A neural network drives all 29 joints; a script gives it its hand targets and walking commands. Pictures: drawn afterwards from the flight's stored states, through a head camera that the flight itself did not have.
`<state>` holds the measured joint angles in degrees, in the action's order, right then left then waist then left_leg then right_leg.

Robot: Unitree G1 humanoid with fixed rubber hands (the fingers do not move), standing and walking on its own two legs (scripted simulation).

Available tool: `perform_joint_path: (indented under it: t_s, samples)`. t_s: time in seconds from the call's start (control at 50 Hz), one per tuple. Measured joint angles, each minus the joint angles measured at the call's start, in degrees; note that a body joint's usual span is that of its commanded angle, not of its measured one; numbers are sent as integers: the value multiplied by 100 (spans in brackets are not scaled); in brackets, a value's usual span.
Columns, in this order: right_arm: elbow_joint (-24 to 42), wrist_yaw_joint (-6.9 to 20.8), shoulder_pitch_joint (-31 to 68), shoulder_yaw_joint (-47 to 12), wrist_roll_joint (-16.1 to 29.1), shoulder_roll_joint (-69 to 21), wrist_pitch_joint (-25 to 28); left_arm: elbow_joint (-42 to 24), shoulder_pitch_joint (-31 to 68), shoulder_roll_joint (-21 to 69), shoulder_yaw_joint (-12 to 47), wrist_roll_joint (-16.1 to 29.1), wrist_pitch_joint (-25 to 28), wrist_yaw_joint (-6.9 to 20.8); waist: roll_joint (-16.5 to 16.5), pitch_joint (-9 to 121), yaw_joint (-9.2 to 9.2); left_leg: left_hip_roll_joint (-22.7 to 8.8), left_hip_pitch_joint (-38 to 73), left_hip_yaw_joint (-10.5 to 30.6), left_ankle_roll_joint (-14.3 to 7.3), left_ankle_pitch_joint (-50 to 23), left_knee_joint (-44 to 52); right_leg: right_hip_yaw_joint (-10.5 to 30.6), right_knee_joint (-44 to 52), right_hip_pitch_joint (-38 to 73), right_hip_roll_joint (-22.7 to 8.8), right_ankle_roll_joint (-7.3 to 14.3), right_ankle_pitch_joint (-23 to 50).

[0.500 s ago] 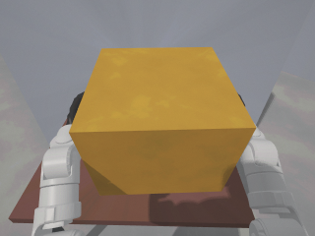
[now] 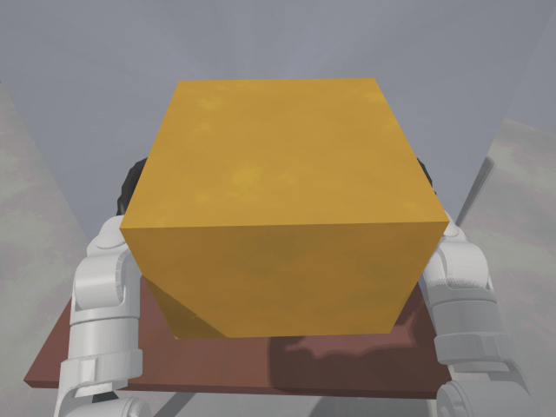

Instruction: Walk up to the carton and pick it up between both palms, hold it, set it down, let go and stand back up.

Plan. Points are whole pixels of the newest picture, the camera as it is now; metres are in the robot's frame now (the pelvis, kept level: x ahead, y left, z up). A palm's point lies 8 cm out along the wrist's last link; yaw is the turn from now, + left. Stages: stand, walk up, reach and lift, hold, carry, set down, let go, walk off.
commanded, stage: hold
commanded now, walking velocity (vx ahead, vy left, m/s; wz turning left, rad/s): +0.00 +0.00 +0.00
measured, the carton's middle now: (280, 202) +0.38 +0.00 +0.17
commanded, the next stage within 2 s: none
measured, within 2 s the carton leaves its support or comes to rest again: neither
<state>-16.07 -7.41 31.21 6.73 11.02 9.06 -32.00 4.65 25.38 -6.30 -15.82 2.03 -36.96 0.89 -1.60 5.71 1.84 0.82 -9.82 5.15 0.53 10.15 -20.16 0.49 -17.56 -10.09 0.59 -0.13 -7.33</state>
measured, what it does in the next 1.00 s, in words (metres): stands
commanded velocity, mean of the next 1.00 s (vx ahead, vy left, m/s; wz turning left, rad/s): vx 0.00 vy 0.00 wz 0.00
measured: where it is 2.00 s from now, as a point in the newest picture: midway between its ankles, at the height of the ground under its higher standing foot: outside the picture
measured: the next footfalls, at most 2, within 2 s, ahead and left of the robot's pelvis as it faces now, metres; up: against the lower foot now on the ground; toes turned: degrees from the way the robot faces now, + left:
none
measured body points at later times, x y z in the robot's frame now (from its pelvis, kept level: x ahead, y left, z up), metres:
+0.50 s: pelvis +0.01 +0.00 +0.00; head -0.03 +0.00 +0.45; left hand +0.36 +0.19 +0.17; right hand +0.37 -0.20 +0.17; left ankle +0.01 +0.12 -0.75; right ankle +0.02 -0.12 -0.75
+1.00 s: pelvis +0.00 +0.00 +0.00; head -0.04 +0.00 +0.45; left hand +0.36 +0.19 +0.18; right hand +0.37 -0.19 +0.17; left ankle +0.01 +0.12 -0.75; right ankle +0.02 -0.12 -0.75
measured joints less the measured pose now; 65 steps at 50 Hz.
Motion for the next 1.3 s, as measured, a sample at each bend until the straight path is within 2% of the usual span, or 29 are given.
perform_joint_path:
  t_s: [0.3, 0.44, 0.64, 0.96, 1.14, 1.24, 1.3]
  samples:
    - [-137, 9, 66, -25, 115, 84, 22, -4, 13, 39, 33, -115, -38, -14, 54, -4, 27, -4, 69, -18, -15, 56, -32, 15, 22, 89, 5, -10, -23]
    - [28, 0, -67, -90, 103, 79, 43, -203, -97, 24, 62, -91, -87, -23, 65, -49, 91, -16, 102, -14, -15, 85, -50, 12, 51, 144, 18, -10, -26]
    - [268, -2, -218, -99, 165, 87, -10, -467, -299, 116, 58, -99, -103, -36, 65, -52, 43, -12, 109, -54, -27, 83, -35, 52, 46, 130, 15, -21, -23]
    - [-94, 3, 33, -23, 69, 67, 34, 40, 37, -2, 65, -35, -17, -50, 48, 5, 20, 7, 48, -27, -23, 25, 5, 24, 38, 58, -6, -18, -4]
    - [120, 0, -124, -98, 150, 117, 55, -282, -147, 83, 63, -71, -64, -63, 17, -2, 23, -17, 88, -38, -16, 57, -7, 35, 69, 112, 19, -9, -4]
    - [-30, -1, -71, -59, 118, 60, 1, -115, -122, 63, 37, -72, -83, -36, 29, -15, 45, -10, 99, -22, -11, 59, -17, 17, 18, 110, 13, -2, -34]
    - [92, -2, -103, -52, 62, 48, -22, -121, -145, 41, 59, -27, -12, -36, 28, -20, 39, -10, 72, -20, -9, 57, -25, 15, 10, 84, 14, -2, -35]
